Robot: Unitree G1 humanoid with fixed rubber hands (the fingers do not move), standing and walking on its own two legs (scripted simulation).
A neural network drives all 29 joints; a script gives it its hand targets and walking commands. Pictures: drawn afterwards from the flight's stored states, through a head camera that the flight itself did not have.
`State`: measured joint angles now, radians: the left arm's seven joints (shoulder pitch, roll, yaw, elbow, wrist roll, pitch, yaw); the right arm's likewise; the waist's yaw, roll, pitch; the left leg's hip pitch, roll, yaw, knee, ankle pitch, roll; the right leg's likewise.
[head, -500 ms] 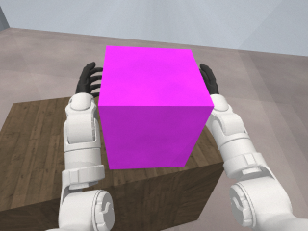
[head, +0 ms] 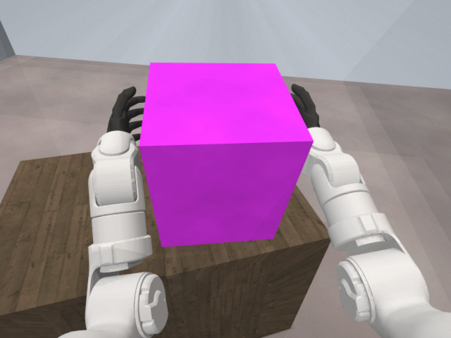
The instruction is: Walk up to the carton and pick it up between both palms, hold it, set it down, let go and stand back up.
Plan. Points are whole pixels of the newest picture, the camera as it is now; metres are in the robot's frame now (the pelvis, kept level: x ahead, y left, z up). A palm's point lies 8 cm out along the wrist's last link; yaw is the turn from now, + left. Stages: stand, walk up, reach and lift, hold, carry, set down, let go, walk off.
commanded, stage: hold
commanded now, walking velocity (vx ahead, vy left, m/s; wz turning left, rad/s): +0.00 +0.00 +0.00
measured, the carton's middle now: (216, 158) +0.37 +0.01 +0.18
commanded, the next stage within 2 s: none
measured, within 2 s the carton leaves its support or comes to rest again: neither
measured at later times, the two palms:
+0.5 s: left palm (122, 138) +0.36 +0.17 +0.23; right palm (304, 130) +0.37 -0.14 +0.23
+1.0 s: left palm (122, 137) +0.36 +0.16 +0.24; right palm (305, 129) +0.37 -0.14 +0.24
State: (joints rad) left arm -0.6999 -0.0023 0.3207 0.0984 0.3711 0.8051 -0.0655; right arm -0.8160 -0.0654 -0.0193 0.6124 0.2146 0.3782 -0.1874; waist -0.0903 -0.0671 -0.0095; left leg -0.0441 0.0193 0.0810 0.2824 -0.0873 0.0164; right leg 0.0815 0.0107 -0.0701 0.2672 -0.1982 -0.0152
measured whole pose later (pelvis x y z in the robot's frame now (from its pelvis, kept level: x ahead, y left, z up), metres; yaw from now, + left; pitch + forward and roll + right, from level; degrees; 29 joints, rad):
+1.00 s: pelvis +0.00 +0.00 +0.00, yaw +0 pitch -9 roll +0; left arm -0.68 0.00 0.32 0.09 0.36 0.80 -0.07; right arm -0.81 -0.07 0.00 0.60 0.23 0.39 -0.20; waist -0.10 -0.07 -0.01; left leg -0.04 0.02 0.08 0.28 -0.09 0.01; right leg 0.09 0.01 -0.07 0.26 -0.20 -0.02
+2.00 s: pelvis +0.00 +0.00 +0.00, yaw +0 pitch -9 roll +0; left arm -0.68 0.00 0.32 0.08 0.36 0.80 -0.07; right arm -0.81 -0.07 0.00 0.60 0.23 0.39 -0.20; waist -0.10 -0.07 -0.01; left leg -0.04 0.02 0.07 0.29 -0.09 0.01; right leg 0.09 0.01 -0.07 0.26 -0.20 -0.02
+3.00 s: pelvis +0.00 +0.00 +0.00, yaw +0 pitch -9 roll +0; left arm -0.68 0.00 0.32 0.08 0.36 0.81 -0.08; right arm -0.81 -0.07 0.00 0.60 0.23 0.38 -0.20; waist -0.10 -0.07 -0.01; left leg -0.04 0.02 0.07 0.29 -0.09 0.01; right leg 0.09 0.01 -0.07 0.26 -0.20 -0.02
